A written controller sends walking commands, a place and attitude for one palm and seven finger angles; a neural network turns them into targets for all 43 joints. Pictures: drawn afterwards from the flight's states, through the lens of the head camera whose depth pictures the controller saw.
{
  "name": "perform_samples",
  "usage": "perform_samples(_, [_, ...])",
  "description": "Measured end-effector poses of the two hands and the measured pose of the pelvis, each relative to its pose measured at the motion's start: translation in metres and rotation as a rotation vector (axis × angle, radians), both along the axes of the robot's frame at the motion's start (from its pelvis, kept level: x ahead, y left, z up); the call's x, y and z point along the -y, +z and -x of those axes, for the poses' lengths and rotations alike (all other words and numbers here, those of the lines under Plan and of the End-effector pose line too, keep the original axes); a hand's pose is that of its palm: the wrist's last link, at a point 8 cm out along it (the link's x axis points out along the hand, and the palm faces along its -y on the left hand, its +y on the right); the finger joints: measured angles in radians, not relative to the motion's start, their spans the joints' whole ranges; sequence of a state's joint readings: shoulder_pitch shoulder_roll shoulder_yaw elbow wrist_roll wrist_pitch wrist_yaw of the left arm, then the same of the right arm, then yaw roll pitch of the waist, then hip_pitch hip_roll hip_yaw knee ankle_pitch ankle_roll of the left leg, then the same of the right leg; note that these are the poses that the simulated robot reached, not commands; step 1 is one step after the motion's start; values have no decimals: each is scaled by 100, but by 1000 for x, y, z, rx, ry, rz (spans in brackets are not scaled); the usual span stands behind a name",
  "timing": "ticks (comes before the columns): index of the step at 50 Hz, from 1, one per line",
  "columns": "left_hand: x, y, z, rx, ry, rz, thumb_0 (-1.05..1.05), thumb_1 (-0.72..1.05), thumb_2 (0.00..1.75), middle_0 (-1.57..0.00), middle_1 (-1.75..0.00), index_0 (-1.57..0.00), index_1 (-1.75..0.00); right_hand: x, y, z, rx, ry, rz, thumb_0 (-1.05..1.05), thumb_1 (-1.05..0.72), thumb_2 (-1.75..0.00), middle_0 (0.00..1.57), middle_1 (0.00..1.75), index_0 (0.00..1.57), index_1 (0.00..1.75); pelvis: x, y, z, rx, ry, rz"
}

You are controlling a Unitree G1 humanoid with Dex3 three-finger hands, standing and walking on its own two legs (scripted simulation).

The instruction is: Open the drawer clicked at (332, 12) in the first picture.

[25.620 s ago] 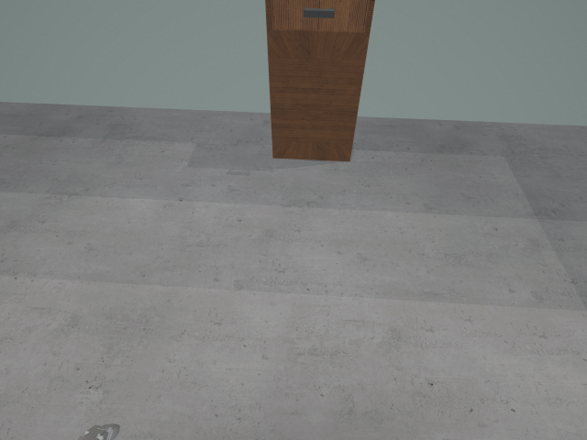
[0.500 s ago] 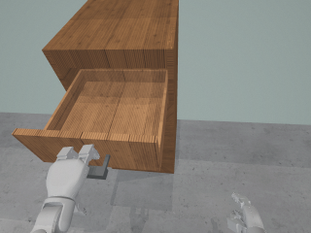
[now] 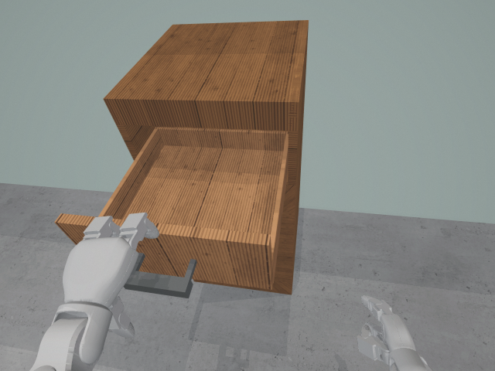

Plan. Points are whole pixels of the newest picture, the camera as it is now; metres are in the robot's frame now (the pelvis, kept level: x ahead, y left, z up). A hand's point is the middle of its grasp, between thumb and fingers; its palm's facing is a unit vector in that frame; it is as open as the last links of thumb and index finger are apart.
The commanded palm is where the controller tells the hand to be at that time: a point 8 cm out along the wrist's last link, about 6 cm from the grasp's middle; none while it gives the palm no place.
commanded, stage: lift the hand off the handle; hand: left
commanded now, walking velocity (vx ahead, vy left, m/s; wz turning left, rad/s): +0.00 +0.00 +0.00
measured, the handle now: (161, 272) +0.26 +0.21 +0.00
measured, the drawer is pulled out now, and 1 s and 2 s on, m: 0.28 0.28 0.28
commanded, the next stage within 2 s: draw the hand back to the body in 0.56 s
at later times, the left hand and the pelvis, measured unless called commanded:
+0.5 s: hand (111, 244) +0.23 +0.22 +0.15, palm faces +0.14 -0.10 -0.98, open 13.9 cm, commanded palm +0.18 +0.21 +0.20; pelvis +0.00 +0.00 +0.01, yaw +0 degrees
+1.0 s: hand (95, 267) +0.20 +0.23 +0.14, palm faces +0.08 -0.09 -0.99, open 13.9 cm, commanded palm +0.17 +0.23 +0.20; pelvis +0.00 +0.00 +0.01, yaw +1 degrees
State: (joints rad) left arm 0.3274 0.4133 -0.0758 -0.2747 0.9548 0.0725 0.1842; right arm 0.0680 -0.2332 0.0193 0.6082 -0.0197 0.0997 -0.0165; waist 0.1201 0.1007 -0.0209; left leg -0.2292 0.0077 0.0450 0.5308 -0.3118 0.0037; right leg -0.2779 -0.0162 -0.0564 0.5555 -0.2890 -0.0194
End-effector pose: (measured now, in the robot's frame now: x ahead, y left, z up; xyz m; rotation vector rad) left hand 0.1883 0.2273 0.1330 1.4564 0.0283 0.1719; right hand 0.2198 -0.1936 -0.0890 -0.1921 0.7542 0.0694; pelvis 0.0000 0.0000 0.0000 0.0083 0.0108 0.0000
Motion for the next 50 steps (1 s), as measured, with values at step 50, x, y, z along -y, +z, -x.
perform_samples(50, [-9,59,18,-11,-53,-20,-1,-49,30,-32,-121,-32,-120,11,7,7,13,9,-17,1,-90,-90,20,30,20,30,3,6,3,34,15,6])
